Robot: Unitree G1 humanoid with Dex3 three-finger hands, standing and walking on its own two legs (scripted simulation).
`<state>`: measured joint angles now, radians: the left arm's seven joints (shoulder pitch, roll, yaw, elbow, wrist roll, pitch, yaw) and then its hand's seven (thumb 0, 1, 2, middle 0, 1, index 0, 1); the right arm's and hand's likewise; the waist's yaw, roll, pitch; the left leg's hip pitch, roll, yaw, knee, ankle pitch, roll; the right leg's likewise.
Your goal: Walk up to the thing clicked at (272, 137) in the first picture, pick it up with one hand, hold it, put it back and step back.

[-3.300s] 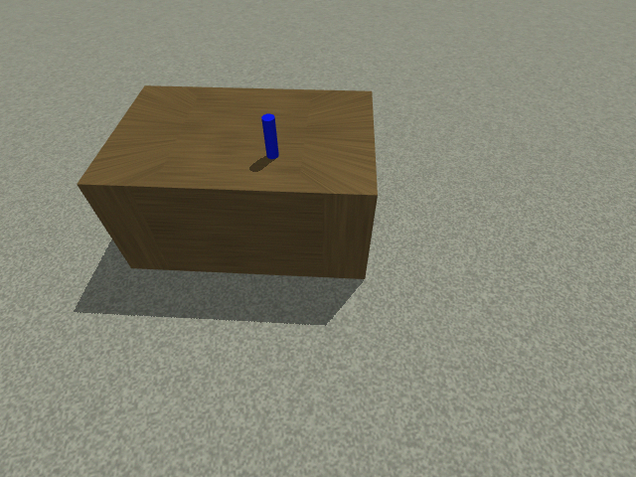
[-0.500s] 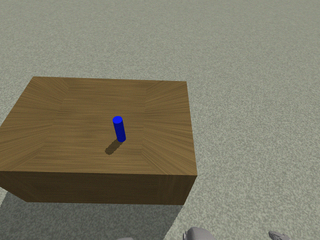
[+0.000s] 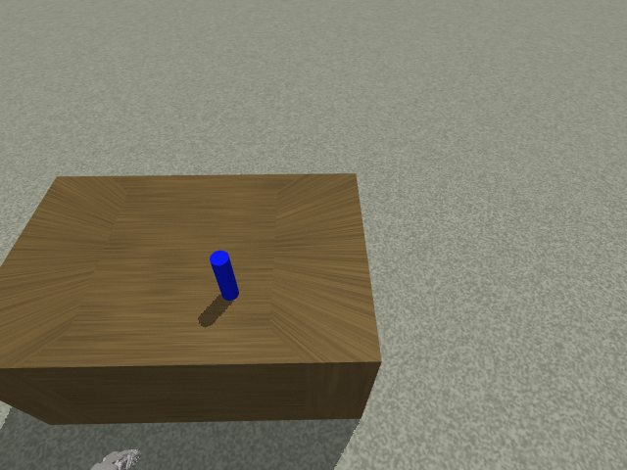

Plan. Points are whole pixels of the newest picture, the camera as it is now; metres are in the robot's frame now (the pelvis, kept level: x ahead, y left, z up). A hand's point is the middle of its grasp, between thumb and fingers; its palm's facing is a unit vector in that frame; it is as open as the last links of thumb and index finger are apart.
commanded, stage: walk up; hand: left
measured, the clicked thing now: (225, 276) +0.54 +0.22 -0.25
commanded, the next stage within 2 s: stand in 0.76 s
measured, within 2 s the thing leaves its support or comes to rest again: neither
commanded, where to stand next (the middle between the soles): +0.07 +0.00 m, yaw +1 degrees
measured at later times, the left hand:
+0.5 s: hand out of the picture +0.08 +0.25 -0.15, palm faces +0.01 -0.95 -0.31, open 7.4 cm
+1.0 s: hand out of the picture +0.10 +0.26 -0.14, palm faces -0.01 -0.94 -0.33, open 7.4 cm
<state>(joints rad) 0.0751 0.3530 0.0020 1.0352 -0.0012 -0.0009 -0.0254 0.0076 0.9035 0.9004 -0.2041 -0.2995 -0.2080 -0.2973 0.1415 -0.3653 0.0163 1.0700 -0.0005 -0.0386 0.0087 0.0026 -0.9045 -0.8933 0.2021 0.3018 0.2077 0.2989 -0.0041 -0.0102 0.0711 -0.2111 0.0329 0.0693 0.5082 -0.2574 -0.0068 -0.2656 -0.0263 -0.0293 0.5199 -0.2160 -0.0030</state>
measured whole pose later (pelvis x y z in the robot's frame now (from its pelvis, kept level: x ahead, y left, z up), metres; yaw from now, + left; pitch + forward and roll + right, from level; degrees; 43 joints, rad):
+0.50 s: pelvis +0.01 +0.00 +0.01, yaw +0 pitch -2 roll +0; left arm 0.08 0.34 0.02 1.17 0.01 0.01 -0.03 0.01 0.90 0.90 -0.20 -0.30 -0.21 -0.30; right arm 0.08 -0.36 0.01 1.16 -0.01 -0.03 0.01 0.00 -0.91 -0.89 0.20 0.30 0.21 0.30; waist 0.01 0.00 0.05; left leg -0.12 0.04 0.06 0.33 -0.17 -0.01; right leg -0.16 -0.02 -0.04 0.32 -0.12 0.00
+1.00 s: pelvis +0.02 +0.01 +0.01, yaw +1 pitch -2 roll +0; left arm 0.08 0.34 0.00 1.16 0.01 -0.01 -0.01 0.01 0.90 0.90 -0.20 -0.30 -0.21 -0.30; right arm 0.09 -0.35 0.00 1.16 -0.01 -0.02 0.01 0.00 -0.91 -0.89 0.20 0.30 0.21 0.30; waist 0.00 0.01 0.03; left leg -0.09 0.02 0.06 0.30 -0.18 -0.01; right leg -0.14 -0.03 -0.04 0.31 -0.14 0.01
